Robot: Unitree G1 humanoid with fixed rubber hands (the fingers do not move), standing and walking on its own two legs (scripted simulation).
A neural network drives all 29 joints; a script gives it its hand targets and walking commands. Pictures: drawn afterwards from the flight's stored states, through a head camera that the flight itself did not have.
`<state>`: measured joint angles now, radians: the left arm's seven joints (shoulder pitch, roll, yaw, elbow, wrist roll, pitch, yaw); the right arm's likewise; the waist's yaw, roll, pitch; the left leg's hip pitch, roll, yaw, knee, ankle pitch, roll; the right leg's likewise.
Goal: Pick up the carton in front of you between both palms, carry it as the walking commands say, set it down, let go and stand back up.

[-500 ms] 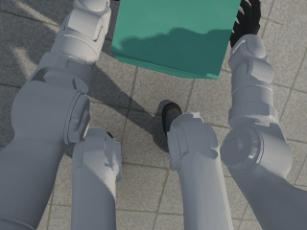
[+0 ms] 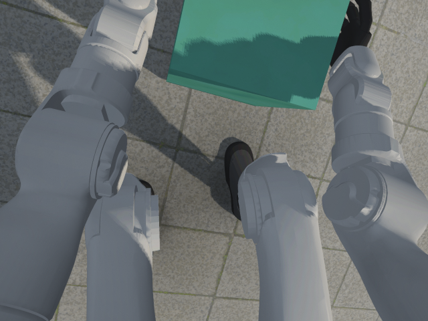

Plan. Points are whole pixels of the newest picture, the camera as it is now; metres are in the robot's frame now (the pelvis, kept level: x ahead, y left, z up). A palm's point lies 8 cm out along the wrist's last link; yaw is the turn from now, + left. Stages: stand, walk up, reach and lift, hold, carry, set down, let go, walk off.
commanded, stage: set down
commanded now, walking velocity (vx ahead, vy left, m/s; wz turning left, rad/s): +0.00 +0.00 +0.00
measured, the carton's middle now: (240, 35) +0.50 -0.12 -0.26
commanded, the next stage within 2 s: let go in 1.36 s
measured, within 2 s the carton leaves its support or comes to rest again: neither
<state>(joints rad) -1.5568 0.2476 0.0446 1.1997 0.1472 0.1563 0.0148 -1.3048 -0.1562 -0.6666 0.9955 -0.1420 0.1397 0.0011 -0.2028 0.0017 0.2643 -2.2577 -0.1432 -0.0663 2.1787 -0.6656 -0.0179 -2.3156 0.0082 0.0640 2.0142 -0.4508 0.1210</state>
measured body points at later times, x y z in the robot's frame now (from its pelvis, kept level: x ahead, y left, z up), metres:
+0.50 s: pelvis -0.01 -0.02 +0.00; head +0.36 -0.02 +0.25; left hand +0.60 +0.05 -0.15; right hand +0.47 -0.30 -0.15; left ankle +0.07 +0.11 -0.36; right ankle +0.14 -0.15 -0.36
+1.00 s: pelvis +0.01 -0.02 +0.12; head +0.34 -0.03 +0.42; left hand +0.61 +0.06 +0.00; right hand +0.46 -0.30 +0.00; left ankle +0.07 +0.11 -0.36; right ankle +0.14 -0.15 -0.36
